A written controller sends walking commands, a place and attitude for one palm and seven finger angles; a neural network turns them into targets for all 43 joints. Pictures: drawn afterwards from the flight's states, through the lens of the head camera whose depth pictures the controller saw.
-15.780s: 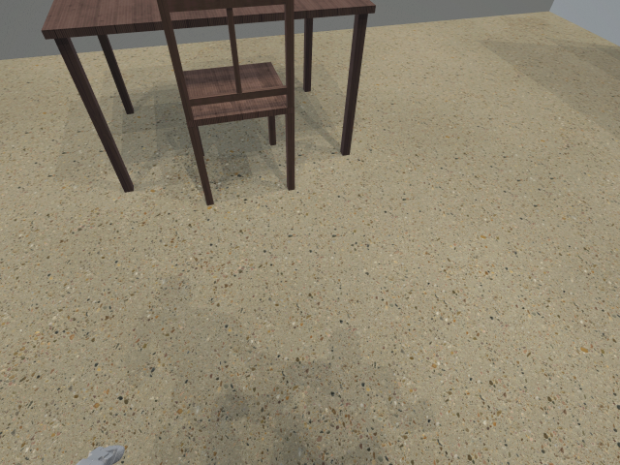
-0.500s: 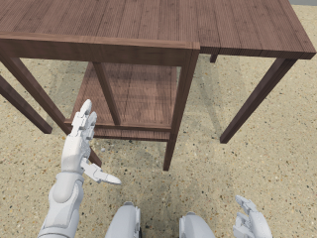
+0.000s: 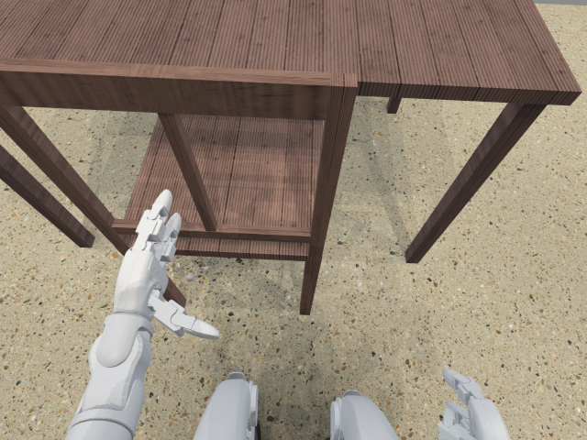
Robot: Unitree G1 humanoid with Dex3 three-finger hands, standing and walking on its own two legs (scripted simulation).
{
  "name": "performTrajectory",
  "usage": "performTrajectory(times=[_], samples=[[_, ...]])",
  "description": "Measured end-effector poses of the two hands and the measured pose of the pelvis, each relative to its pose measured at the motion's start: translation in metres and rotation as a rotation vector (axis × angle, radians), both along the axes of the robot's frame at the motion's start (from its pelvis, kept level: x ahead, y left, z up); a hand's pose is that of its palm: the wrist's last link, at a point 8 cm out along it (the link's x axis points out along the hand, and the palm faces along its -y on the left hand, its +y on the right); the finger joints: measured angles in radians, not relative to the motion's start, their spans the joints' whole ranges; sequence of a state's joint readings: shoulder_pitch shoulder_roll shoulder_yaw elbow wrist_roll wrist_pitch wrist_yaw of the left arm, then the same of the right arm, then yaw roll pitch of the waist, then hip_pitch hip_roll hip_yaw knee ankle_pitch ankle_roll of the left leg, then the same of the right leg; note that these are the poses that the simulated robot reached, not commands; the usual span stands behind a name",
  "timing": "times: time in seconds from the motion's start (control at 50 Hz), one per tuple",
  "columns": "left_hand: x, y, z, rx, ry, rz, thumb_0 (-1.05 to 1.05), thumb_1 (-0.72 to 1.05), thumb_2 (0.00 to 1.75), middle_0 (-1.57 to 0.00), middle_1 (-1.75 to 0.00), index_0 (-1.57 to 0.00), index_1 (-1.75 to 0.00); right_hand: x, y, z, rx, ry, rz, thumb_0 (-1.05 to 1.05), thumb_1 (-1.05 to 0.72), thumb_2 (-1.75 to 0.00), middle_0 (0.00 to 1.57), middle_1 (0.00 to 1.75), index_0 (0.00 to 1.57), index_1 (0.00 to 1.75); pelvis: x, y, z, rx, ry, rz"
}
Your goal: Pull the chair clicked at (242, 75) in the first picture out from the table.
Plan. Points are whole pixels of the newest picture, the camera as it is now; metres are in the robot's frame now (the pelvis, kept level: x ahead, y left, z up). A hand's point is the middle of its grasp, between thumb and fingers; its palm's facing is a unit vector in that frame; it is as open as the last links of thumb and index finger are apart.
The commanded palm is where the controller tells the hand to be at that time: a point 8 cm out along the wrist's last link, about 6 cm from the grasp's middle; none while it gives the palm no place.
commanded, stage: aim the fingers beside a spindle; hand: left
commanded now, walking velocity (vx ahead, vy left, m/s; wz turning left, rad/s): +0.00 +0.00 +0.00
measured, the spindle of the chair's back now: (194, 181) +0.47 +0.16 +0.02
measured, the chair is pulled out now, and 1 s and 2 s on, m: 0.00 0.00 0.00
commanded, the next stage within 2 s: none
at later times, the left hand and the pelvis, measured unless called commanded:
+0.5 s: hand (191, 276) +0.32 +0.14 +0.03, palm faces -0.05 -1.00 -0.03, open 17.0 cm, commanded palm +0.30 +0.21 +0.03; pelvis +0.00 +0.00 +0.00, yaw +0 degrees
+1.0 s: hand (176, 267) +0.33 +0.17 +0.02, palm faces -0.01 -1.00 -0.05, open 17.0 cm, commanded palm +0.30 +0.21 +0.02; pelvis +0.00 +0.01 +0.00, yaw +0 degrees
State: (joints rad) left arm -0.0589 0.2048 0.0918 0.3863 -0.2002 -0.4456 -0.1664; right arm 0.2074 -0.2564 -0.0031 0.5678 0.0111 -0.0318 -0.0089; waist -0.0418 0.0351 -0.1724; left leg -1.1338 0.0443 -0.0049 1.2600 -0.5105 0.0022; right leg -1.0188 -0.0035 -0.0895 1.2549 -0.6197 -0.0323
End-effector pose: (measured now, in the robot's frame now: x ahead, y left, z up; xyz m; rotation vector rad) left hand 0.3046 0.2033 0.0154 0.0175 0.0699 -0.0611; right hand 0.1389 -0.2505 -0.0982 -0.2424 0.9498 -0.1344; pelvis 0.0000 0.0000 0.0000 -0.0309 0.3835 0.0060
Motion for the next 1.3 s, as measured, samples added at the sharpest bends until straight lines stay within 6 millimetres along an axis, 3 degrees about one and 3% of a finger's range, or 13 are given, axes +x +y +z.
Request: performTrajectory(times=[0.1, 0.2, 0.28, 0.38, 0.46, 0.56, 0.64, 0.74, 0.82, 0.92, 1.08, 1.22, 1.3], samples=[[-0.003, -0.013, 0.003, -0.002, -0.03, -0.012, -0.01, -0.5, 0.3, -0.06, -0.08, -0.06, -0.08, 0.003, -0.002, 0.003, -0.013, -0.02, -0.008, 0.01, -0.91, -0.9, 0.2, 0.3, 0.2, 0.3, 0.0, 0.001, 0.0, 0.004, -0.002, -0.009], [0.004, 0.005, 0.022, 0.047, -0.117, 0.062, -0.01, -0.5, 0.3, -0.06, -0.09, -0.06, -0.09, 0.004, 0.003, 0.002, 0.005, -0.016, 0.006, 0.01, -0.91, -0.9, 0.2, 0.3, 0.2, 0.3, 0.0, 0.0, 0.0, 0.007, -0.004, -0.011], [0.005, 0.016, 0.016, 0.044, -0.066, 0.067, -0.01, -0.5, 0.3, -0.06, -0.09, -0.06, -0.08, 0.004, 0.007, -0.001, 0.026, -0.008, 0.013, 0.01, -0.91, -0.9, 0.2, 0.3, 0.2, 0.3, 0.0, 0.0, 0.0, 0.004, -0.002, -0.005], [-0.007, -0.002, -0.004, -0.006, 0.03, -0.01, -0.01, -0.5, 0.3, -0.05, -0.08, -0.05, -0.08, 0.004, 0.01, 0.0, 0.022, -0.012, 0.008, 0.01, -0.91, -0.9, 0.21, 0.3, 0.2, 0.3, 0.0, 0.004, 0.001, -0.001, 0.0, -0.001], [-0.009, -0.012, 0.004, -0.007, -0.034, -0.015, -0.01, -0.5, 0.3, -0.06, -0.08, -0.06, -0.08, 0.005, 0.01, 0.002, 0.002, -0.02, 0.006, 0.01, -0.91, -0.9, 0.21, 0.3, 0.2, 0.3, 0.0, 0.005, 0.0, 0.0, -0.002, -0.007], [0.003, 0.008, 0.024, 0.046, -0.14, 0.058, -0.01, -0.5, 0.3, -0.06, -0.09, -0.06, -0.09, 0.005, 0.011, 0.0, 0.008, -0.016, 0.015, 0.01, -0.91, -0.9, 0.21, 0.3, 0.2, 0.3, -0.002, 0.004, -0.001, 0.001, -0.004, -0.008], [0.008, 0.021, 0.012, 0.041, -0.055, 0.066, -0.01, -0.5, 0.3, -0.06, -0.09, -0.06, -0.08, 0.003, 0.013, -0.001, 0.02, -0.005, 0.015, 0.01, -0.91, -0.9, 0.21, 0.3, 0.2, 0.3, -0.002, 0.005, -0.001, -0.003, -0.001, -0.004], [-0.01, 0.003, -0.005, -0.019, 0.04, -0.009, -0.01, -0.5, 0.3, -0.05, -0.08, -0.05, -0.08, 0.002, 0.013, 0.005, 0.009, -0.011, 0.0, 0.01, -0.91, -0.9, 0.21, 0.3, 0.2, 0.3, 0.0, 0.009, 0.002, -0.008, -0.003, -0.002], [-0.015, -0.007, 0.01, -0.014, -0.05, -0.012, -0.01, -0.5, 0.3, -0.06, -0.08, -0.05, -0.08, 0.003, 0.013, 0.008, -0.009, -0.021, 0.004, 0.01, -0.91, -0.9, 0.21, 0.3, 0.2, 0.3, 0.0, 0.01, 0.003, -0.007, -0.008, -0.006], [0.002, 0.01, 0.022, 0.043, -0.142, 0.053, -0.01, -0.51, 0.3, -0.06, -0.09, -0.06, -0.09, 0.004, 0.015, 0.003, -0.002, -0.015, 0.024, 0.01, -0.91, -0.9, 0.2, 0.3, 0.2, 0.3, -0.003, 0.009, -0.001, -0.008, -0.005, -0.002], [-0.003, 0.005, -0.006, -0.014, 0.032, -0.002, -0.01, -0.5, 0.3, -0.05, -0.08, -0.05, -0.08, 0.002, 0.018, 0.002, 0.016, -0.004, 0.003, 0.01, -0.91, -0.9, 0.21, 0.3, 0.2, 0.3, -0.002, 0.011, 0.0, -0.01, 0.001, -0.005], [-0.005, 0.01, 0.02, 0.021, -0.112, 0.044, -0.01, -0.5, 0.3, -0.06, -0.09, -0.06, -0.08, 0.003, 0.018, 0.005, -0.002, -0.006, 0.016, 0.01, -0.91, -0.9, 0.21, 0.3, 0.2, 0.3, 0.0, 0.011, 0.002, -0.008, -0.004, -0.006], [0.007, 0.022, 0.015, 0.035, -0.099, 0.065, -0.01, -0.5, 0.3, -0.06, -0.09, -0.06, -0.08, 0.005, 0.017, 0.002, 0.0, 0.001, 0.024, 0.01, -0.91, -0.9, 0.21, 0.3, 0.2, 0.3, -0.001, 0.01, -0.001, -0.013, 0.001, 0.001]])
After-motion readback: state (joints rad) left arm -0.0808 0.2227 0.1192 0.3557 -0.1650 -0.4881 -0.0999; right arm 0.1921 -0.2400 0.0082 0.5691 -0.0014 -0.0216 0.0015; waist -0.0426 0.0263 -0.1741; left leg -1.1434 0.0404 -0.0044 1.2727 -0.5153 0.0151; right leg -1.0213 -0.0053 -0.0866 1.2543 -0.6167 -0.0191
